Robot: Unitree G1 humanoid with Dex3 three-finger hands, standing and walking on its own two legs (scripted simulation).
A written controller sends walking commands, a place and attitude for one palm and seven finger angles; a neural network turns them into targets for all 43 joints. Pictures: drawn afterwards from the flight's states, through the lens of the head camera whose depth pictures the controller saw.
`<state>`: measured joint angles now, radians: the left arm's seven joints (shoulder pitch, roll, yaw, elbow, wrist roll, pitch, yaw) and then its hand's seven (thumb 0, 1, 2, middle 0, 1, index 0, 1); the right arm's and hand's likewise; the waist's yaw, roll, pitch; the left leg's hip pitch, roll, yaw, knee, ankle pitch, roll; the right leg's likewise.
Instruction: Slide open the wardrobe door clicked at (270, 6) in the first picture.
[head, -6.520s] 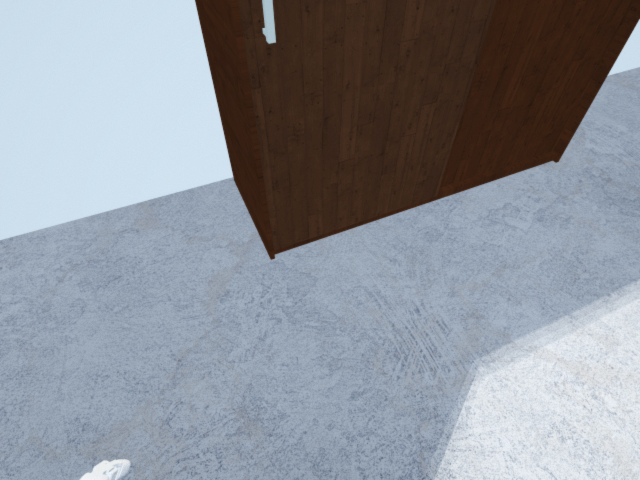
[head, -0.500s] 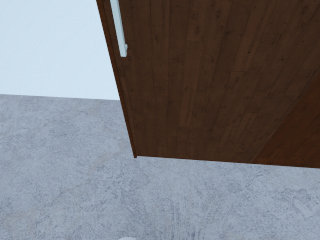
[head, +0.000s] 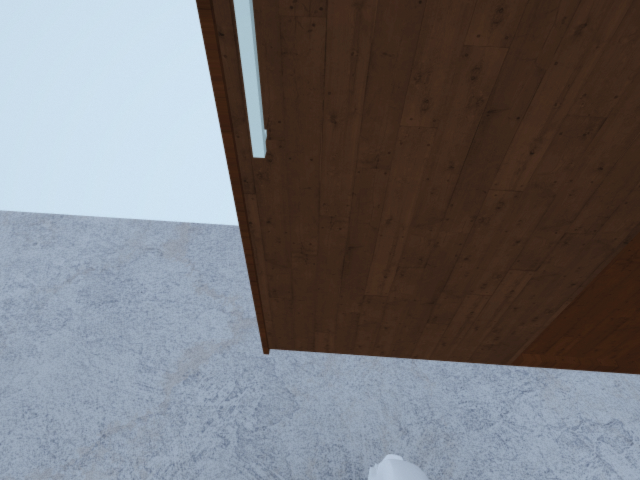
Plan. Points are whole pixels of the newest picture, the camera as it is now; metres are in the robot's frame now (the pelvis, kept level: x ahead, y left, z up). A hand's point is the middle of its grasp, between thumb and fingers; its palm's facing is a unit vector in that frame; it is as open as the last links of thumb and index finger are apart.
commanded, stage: take the last steps up to it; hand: left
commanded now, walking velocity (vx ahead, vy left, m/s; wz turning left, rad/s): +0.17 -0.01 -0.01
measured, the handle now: (251, 50) +0.59 +0.13 +0.25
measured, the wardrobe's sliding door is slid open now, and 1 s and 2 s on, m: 0.00 0.00 0.00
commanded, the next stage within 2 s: come to a stop and stand still in 0.06 s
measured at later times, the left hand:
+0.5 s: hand (196, 474) +0.17 +0.19 -0.18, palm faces +0.06 -0.98 -0.21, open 7.3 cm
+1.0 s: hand out of the picture +0.09 +0.15 -0.17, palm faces +0.00 -0.97 -0.23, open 7.4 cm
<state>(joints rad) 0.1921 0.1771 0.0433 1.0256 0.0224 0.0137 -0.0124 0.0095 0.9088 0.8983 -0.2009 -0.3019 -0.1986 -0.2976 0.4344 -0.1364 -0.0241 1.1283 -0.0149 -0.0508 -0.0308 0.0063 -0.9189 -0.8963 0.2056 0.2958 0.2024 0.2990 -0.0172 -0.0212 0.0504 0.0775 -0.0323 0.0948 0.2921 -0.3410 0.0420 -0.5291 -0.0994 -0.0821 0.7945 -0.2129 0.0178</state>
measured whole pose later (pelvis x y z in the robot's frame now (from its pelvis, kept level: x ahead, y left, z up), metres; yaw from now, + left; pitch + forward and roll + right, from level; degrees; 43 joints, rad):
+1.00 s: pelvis +0.06 -0.03 +0.00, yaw -2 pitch -1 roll +0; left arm 0.28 0.15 0.03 1.04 0.02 0.03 0.03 0.01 0.91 0.90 -0.20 -0.30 -0.20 -0.30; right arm 0.24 -0.19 -0.06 1.06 -0.01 0.06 -0.02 0.01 -0.91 -0.90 0.20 0.30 0.20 0.30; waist 0.00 0.04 0.01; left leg -0.38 0.05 0.04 0.59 -0.31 -0.02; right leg -0.17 -0.03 -0.04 0.48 -0.29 0.00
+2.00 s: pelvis +0.02 +0.01 +0.00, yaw -1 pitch -3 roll -1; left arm 0.24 0.37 0.02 0.95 0.03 0.01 0.01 0.01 0.90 0.90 -0.20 -0.30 -0.20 -0.30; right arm 0.20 -0.34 -0.02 0.95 -0.02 -0.01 0.01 0.01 -0.91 -0.90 0.21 0.30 0.20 0.30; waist 0.01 0.00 -0.01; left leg -0.29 -0.01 0.02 0.48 -0.15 0.03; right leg -0.20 -0.06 -0.05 0.46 -0.22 0.03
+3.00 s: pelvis +0.04 -0.01 +0.01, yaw -1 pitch -2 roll +0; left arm 0.20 0.31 -0.01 1.06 0.02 0.00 0.01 0.01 0.90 0.90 -0.21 -0.30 -0.20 -0.30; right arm 0.17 -0.32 -0.01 1.09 0.00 0.00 0.01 0.01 -0.91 -0.90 0.21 0.30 0.20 0.30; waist 0.00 0.01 0.04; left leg -0.22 0.01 0.01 0.39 -0.13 0.01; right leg -0.14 -0.05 -0.06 0.38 -0.20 0.03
